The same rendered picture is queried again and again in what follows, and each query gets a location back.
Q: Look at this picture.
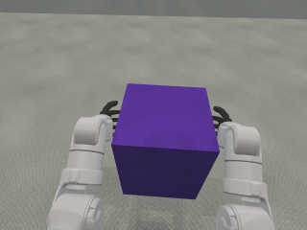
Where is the robot left hand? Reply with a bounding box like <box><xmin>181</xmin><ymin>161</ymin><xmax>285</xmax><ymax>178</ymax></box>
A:
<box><xmin>100</xmin><ymin>101</ymin><xmax>120</xmax><ymax>137</ymax></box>

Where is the robot right hand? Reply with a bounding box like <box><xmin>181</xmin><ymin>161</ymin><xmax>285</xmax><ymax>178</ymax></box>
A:
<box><xmin>212</xmin><ymin>106</ymin><xmax>232</xmax><ymax>136</ymax></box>

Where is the left robot upper arm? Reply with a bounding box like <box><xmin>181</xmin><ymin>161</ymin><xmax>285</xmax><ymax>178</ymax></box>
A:
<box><xmin>46</xmin><ymin>193</ymin><xmax>104</xmax><ymax>230</ymax></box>

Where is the right robot upper arm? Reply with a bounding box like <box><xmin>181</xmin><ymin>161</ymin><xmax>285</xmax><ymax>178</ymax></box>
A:
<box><xmin>216</xmin><ymin>203</ymin><xmax>275</xmax><ymax>230</ymax></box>

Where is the left robot forearm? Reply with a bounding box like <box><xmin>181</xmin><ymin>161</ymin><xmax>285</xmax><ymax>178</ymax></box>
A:
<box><xmin>46</xmin><ymin>114</ymin><xmax>113</xmax><ymax>230</ymax></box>

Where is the right robot forearm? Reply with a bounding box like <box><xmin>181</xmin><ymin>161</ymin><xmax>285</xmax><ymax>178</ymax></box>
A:
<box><xmin>217</xmin><ymin>122</ymin><xmax>275</xmax><ymax>230</ymax></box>

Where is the carton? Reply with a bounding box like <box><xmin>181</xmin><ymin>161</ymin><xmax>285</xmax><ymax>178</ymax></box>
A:
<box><xmin>111</xmin><ymin>83</ymin><xmax>220</xmax><ymax>199</ymax></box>

